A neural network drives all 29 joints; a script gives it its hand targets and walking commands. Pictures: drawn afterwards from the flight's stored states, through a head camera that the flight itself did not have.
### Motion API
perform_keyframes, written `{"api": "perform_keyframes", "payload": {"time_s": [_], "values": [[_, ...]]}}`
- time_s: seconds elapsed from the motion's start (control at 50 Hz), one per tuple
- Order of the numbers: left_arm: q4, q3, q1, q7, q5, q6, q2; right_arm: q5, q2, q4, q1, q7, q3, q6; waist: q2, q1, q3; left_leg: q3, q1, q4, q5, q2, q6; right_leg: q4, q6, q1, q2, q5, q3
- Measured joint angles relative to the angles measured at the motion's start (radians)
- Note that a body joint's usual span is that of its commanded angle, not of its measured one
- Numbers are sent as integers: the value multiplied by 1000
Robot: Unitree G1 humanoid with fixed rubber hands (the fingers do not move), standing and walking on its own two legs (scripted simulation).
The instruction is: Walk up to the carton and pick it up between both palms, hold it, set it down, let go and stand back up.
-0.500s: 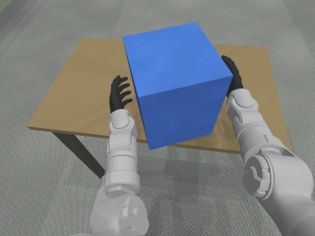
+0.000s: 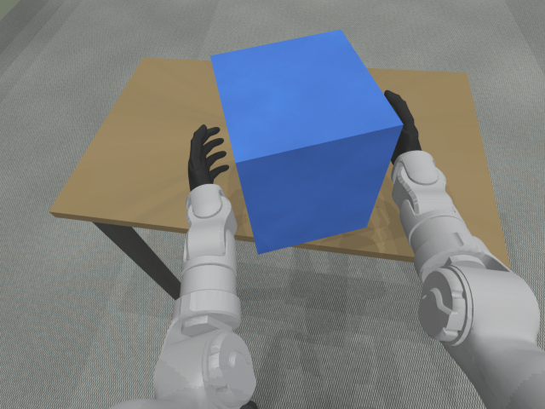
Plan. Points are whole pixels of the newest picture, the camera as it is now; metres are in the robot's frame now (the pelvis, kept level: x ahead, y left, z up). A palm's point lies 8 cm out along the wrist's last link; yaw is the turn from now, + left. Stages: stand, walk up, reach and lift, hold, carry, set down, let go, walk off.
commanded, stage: reach and lift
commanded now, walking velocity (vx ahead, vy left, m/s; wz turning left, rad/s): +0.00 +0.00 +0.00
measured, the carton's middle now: (296, 150) +0.48 +0.08 +0.05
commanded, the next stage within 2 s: none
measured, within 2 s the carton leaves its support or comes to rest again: leaves its support in 1.08 s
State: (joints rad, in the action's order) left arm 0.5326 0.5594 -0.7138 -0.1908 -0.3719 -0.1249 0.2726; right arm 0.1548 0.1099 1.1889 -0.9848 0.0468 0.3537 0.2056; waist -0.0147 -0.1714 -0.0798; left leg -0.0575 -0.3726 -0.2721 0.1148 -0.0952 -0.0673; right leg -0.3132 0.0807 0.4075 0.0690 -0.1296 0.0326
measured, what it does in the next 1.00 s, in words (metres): stands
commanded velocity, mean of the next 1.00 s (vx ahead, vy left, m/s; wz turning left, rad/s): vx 0.00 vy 0.00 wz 0.00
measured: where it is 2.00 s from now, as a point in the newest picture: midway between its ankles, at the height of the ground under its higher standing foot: outside the picture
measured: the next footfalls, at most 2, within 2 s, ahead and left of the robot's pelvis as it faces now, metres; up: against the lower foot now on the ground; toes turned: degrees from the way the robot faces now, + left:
none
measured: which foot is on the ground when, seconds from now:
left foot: down 0.00-1.00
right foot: down 0.00-1.00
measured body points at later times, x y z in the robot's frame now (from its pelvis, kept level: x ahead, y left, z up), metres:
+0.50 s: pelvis +0.00 +0.00 +0.00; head +0.07 -0.01 +0.44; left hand +0.39 +0.20 +0.08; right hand +0.49 -0.07 +0.10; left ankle -0.01 +0.17 -0.74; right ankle +0.00 -0.06 -0.75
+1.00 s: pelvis -0.03 -0.01 -0.01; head +0.02 -0.01 +0.44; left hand +0.35 +0.22 +0.08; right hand +0.46 -0.05 +0.10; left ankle -0.01 +0.17 -0.75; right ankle +0.00 -0.06 -0.75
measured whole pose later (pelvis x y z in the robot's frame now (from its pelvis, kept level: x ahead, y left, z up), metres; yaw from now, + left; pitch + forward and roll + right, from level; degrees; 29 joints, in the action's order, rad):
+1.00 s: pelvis -0.03 -0.01 -0.01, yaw +3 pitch +17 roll +0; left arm 0.77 0.52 -0.74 -0.27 -0.26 0.01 0.19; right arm 0.15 0.15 1.49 -1.08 -0.05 0.26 0.37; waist -0.02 -0.17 -0.22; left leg -0.02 -0.54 -0.32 0.07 -0.10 -0.08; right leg -0.31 0.10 0.53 0.07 -0.09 0.11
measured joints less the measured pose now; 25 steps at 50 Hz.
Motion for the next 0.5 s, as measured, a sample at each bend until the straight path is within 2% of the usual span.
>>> {"api": "perform_keyframes", "payload": {"time_s": [0.28, 0.5], "values": [[28, -3, -11, 0, 13, 12, -17, -17, 10, 37, -15, -19, -29, 24, 1, 4, -8, -6, -17, -4, -6, -5, 0, -2, 6, 11, 0, 0, 17], [72, -13, -13, -24, 38, 59, -25, -13, 35, 103, -36, -50, -90, 78, 2, 4, -48, -2, -70, -18, -11, -11, -5, 9, 8, 48, 3, 15, 31]]}}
